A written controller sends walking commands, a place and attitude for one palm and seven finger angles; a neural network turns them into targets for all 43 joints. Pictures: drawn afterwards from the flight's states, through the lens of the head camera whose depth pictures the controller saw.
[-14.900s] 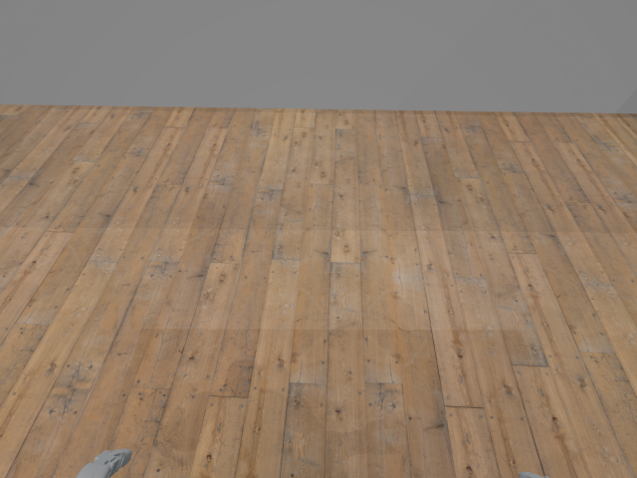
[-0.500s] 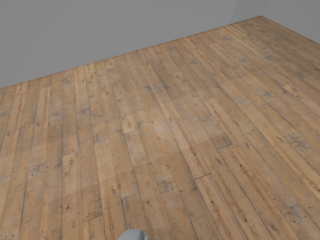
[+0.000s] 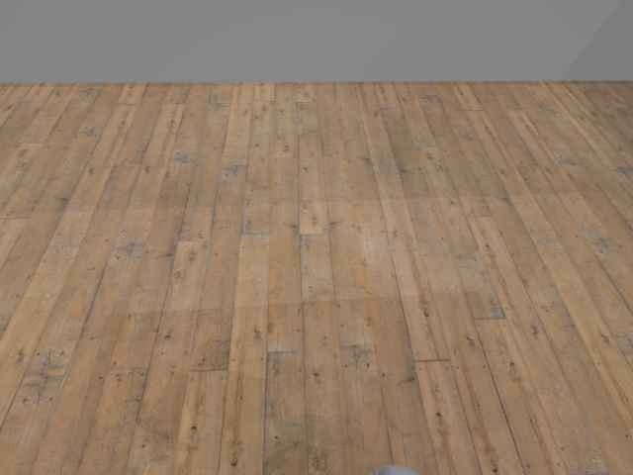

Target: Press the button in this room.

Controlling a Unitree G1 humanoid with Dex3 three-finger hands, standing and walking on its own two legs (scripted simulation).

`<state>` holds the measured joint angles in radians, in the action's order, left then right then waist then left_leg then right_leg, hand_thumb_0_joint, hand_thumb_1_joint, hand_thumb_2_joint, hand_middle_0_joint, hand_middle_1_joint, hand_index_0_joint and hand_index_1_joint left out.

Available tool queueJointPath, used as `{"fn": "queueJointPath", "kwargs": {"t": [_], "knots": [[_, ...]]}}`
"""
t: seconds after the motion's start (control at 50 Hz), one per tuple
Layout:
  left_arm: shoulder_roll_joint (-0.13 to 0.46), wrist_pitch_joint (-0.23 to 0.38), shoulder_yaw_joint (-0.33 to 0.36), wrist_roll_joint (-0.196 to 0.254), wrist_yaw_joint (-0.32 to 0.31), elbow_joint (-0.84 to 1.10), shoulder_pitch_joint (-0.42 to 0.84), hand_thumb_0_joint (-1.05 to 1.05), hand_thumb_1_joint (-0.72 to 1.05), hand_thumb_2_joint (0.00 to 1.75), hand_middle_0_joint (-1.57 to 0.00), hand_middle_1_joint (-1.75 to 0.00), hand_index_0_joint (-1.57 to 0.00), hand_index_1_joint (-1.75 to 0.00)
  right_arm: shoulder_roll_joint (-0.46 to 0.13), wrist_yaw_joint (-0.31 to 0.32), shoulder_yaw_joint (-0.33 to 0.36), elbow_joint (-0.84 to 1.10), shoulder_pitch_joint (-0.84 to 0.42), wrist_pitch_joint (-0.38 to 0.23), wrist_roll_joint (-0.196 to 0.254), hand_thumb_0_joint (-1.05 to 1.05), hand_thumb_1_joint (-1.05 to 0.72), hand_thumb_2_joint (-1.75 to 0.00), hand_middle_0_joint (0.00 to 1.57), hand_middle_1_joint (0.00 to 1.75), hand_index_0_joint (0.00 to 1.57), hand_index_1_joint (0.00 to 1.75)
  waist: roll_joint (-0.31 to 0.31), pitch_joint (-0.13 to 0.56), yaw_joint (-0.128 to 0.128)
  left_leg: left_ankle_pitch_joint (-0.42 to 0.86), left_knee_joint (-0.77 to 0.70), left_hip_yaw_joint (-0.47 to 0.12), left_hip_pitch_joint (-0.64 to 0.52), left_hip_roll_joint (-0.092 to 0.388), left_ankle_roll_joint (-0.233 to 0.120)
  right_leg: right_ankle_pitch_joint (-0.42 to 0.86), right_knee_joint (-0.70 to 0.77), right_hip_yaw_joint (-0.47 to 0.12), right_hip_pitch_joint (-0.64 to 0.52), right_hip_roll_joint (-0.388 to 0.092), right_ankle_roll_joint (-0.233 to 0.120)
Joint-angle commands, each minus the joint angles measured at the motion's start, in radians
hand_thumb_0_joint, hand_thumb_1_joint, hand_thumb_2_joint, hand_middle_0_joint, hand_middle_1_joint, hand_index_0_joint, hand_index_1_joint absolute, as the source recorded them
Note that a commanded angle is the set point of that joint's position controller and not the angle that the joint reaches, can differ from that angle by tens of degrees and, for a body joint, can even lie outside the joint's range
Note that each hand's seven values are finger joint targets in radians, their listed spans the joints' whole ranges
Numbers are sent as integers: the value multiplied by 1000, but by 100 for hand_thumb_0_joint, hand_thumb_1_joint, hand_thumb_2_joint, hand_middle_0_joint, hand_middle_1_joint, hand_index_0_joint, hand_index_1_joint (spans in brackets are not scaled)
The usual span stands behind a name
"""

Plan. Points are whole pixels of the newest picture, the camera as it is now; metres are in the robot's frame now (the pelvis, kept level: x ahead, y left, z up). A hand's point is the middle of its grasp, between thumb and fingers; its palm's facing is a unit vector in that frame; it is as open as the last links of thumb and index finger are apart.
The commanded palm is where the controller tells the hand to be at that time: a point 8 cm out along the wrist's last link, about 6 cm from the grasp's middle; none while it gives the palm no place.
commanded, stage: turn or walk to find it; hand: left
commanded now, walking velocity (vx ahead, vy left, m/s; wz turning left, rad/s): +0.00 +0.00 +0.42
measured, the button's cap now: out of the picture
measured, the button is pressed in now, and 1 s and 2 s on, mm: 0 0 0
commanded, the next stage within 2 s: none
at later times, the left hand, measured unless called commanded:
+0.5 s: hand out of the picture +0.01 +0.16 -0.15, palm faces +0.24 -0.94 -0.25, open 7.4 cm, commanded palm none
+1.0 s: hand out of the picture -0.06 +0.22 -0.16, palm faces +0.43 -0.86 -0.26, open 7.4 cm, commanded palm none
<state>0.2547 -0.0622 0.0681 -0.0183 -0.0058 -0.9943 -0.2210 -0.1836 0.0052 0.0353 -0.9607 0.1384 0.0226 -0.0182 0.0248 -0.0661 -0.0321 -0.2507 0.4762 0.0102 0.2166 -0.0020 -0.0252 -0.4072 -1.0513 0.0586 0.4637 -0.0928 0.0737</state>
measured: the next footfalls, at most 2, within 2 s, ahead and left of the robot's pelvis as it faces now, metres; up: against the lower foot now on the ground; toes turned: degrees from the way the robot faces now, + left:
right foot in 0.22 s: +0.04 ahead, -0.14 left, +0.00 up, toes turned +2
left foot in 0.66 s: -0.05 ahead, +0.11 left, +0.00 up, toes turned +23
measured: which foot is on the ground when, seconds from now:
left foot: down 0.00-0.24, up 0.26-0.64, down 0.66-1.00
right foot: up 0.00-0.20, down 0.22-0.66, up 0.68-1.00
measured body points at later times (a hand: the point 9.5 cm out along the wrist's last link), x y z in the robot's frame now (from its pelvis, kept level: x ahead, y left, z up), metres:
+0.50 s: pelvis -0.02 -0.04 +0.00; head +0.01 -0.06 +0.45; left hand +0.00 +0.20 -0.13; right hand +0.06 -0.29 -0.16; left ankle -0.08 +0.11 -0.66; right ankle +0.00 -0.14 -0.74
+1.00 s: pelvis -0.05 -0.01 +0.00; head -0.02 +0.01 +0.45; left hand -0.09 +0.27 -0.14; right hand +0.11 -0.20 -0.14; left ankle -0.09 +0.09 -0.74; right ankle -0.01 -0.15 -0.68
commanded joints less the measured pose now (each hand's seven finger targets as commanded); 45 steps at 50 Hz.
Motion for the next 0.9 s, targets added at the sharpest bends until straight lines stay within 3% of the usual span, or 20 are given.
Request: {"fn": "queueJointPath", "kwargs": {"t": [0.0, 0.08, 0.16, 0.18, 0.2, 0.22, 0.24, 0.26, 0.3, 0.36, 0.52, 0.56, 0.6, 0.62, 0.64, 0.66, 0.68, 0.7, 0.78, 0.88], "knots": [[56, 27, 3, 3, -5, 90, 42, 0, 90, 90, -20, -30, -20, -30, -212, 14, 55, 41, 70, -15, -1, 0, -90, -90, 20, 30, 20, 30, -148, 81, 54, 383, -150, -233, -121, 236, -135, -7, 42, -31, 70, 1, 14], [41, 36, -4, 10, -10, 116, 75, 0, 90, 90, -20, -30, -20, -30, -216, 11, 65, 43, 81, -8, -7, 0, -90, -90, 20, 30, 20, 30, -178, 103, 67, 470, -99, -286, -114, 236, -147, -58, 235, -23, -17, 28, 8], [48, 54, 1, 14, -13, 94, -25, 0, 90, 90, -20, -30, -20, -30, -208, 7, 70, 61, 42, -3, -2, 0, -90, -90, 20, 30, 20, 30, -166, 142, 15, 414, -9, -288, 12, 168, -90, 160, 569, 9, -266, 59, -3], [85, 64, 7, 9, -17, 85, -63, 0, 90, 90, -20, -30, -20, -30, -183, 3, 69, 63, 43, -4, 6, 0, -90, -90, 20, 30, 20, 30, -89, 159, -3, 280, 53, -259, 110, 120, -42, 256, 684, -37, -402, 5, -15], [168, 74, 23, -7, -26, 81, -98, 0, 90, 90, -20, -30, -20, -30, -117, -4, 57, 79, 52, -6, 14, 0, -90, -90, 20, 30, 20, 30, 157, 180, -17, -28, 237, -122, 299, -1, 27, 328, 733, -252, -541, -225, -82], [214, 72, 31, -8, -28, 94, -99, 0, 90, 90, -20, -30, -20, -30, -116, -1, 58, 109, 10, -1, 8, 0, -90, -90, 20, 30, 20, 30, 259, 126, -33, -348, 441, -66, 364, -57, 55, 467, 752, -392, -442, -393, -200], [180, 70, 25, -1, -31, 107, -62, 0, 90, 90, -20, -30, -20, -30, -146, -2, 68, 88, 21, 14, 0, 0, -90, -90, 20, 30, 20, 30, 156, 105, -14, -309, 592, -121, 332, -23, 49, 379, 767, -329, -337, -373, -234], [151, 72, 28, 0, -34, 123, 11, 0, 90, 90, -20, -30, -20, -30, -145, -7, 72, 67, 48, 26, -4, 0, -90, -90, 20, 30, 20, 30, 205, 60, 15, -264, 668, -131, 341, -1, 49, 244, 801, -288, -259, -332, -224], [108, 68, 11, 2, -30, 145, 88, 0, 90, 90, -20, -30, -20, -30, -137, -17, 73, 36, 81, 34, -6, 0, -90, -90, 20, 30, 20, 30, 127, 5, 54, -163, 745, -92, 335, 21, 62, 234, 778, -161, -224, -247, -182], [91, 77, 5, -2, -28, 139, 58, 0, 90, 90, -20, -30, -20, -30, -123, -22, 66, 22, 100, 34, -4, 0, -90, -90, 20, 30, 20, 30, 144, 27, 48, -111, 728, -53, 334, 28, 85, 337, 749, -64, -276, -216, -172], [157, 66, 27, -14, -25, 90, -53, 0, 90, 90, -20, -30, -20, -30, -95, -19, 40, 51, -3, 18, 8, 0, -90, -90, 20, 30, 20, 30, 172, 65, -22, -223, 354, 44, 222, 38, 92, 551, 661, -20, -377, -270, -214], [167, 63, 33, -13, -24, 83, -48, 0, 90, 90, -20, -30, -20, -30, -95, -15, 38, 47, 23, 9, 11, 0, -90, -90, 20, 30, 20, 30, 186, 95, -10, -197, 244, 67, 160, 32, 84, 584, 618, -11, -382, -277, -207], [162, 56, 33, -5, -22, 84, -19, 0, 90, 90, -20, -30, -20, -30, -106, -15, 39, 29, 88, 0, 9, 0, -90, -90, 20, 30, 20, 30, 139, 126, 31, -27, 41, 82, 19, 24, 74, 517, 525, 47, -326, -247, -145], [139, 49, 30, 5, -21, 90, -16, 0, 90, 90, -20, -30, -20, -30, -143, -16, 47, 21, 130, -11, 8, 0, -90, -90, 20, 30, 20, 30, 25, 150, 59, 110, -87, 30, -104, 61, 58, 426, 407, 90, -240, -209, -95], [75, 41, 18, 13, -16, 118, -30, 0, 90, 90, -20, -30, -20, -30, -244, -12, 68, 24, 159, -22, 0, 0, -90, -90, 20, 30, 20, 30, -260, 164, 71, 375, -142, -285, -235, 289, -33, 54, 208, 136, 3, -73, -17], [39, 33, -2, 6, -17, 143, 25, 0, 90, 90, -20, -30, -20, -30, -304, -4, 82, 14, 196, -12, 3, 0, -90, -90, 20, 30, 20, 30, -344, 142, 95, 600, -151, -373, -198, 406, -123, -253, 70, 66, 82, -21, 1], [59, 25, 0, 3, -18, 145, 63, 0, 90, 90, -20, -30, -20, -30, -286, 0, 77, 12, 193, -7, 0, 0, -90, -90, 20, 30, 20, 30, -225, 111, 96, 551, -140, -310, -134, 412, -148, -210, -2, 12, 55, -42, -12], [45, 20, 3, 1, -19, 127, 68, 0, 90, 90, -20, -30, -20, -30, -251, 11, 67, 12, 157, -15, -3, 0, -90, -90, 20, 30, 20, 30, -298, 106, 85, 526, -153, -293, -114, 349, -131, -164, -25, -22, 75, -43, -5], [62, 30, 10, 4, -2, 85, 43, 0, 90, 90, -20, -30, -20, -30, -201, 18, 49, 38, 68, -21, 0, 0, -90, -90, 20, 30, 20, 30, -176, 89, 43, 543, -121, -183, -131, 246, -115, -13, -77, -24, 84, -19, 3], [60, 28, 4, 5, -6, 95, 59, 0, 90, 90, -20, -30, -20, -30, -206, 14, 56, 39, 102, -21, 2, 0, -90, -90, 20, 30, 20, 30, -151, 108, 55, 491, -134, -214, -159, 237, -128, 8, -5, -35, 75, -6, 19]]}}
